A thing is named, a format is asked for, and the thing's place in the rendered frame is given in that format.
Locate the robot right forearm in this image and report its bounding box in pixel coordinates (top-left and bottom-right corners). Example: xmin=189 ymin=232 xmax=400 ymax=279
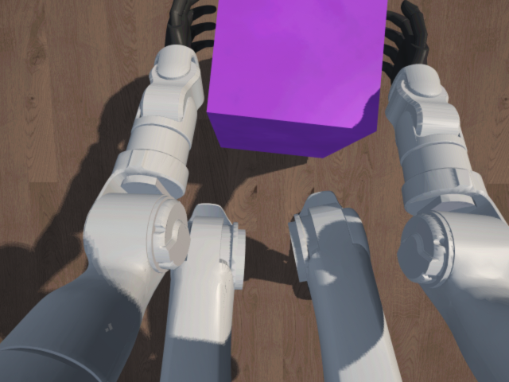
xmin=385 ymin=64 xmax=509 ymax=227

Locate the left robot hand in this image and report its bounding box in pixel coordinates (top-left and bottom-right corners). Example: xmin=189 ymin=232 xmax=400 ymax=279
xmin=165 ymin=0 xmax=216 ymax=53

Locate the robot right thigh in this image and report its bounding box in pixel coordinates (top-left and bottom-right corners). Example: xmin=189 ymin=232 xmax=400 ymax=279
xmin=288 ymin=203 xmax=402 ymax=382

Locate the robot left forearm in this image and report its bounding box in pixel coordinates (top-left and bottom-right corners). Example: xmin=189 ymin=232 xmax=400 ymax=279
xmin=83 ymin=45 xmax=204 ymax=253

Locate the right robot hand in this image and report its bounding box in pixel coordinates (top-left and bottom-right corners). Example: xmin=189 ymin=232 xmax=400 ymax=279
xmin=382 ymin=0 xmax=429 ymax=85

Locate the carton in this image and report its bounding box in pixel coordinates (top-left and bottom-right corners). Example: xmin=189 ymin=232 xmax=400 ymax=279
xmin=207 ymin=0 xmax=387 ymax=158

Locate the robot right upper arm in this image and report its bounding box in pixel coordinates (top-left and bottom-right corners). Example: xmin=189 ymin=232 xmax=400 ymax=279
xmin=397 ymin=210 xmax=509 ymax=382

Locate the robot left upper arm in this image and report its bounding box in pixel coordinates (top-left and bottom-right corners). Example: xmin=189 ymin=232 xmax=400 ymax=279
xmin=0 ymin=193 xmax=191 ymax=382

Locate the robot right shin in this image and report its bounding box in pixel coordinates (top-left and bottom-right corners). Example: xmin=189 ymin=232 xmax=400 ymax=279
xmin=299 ymin=191 xmax=371 ymax=259

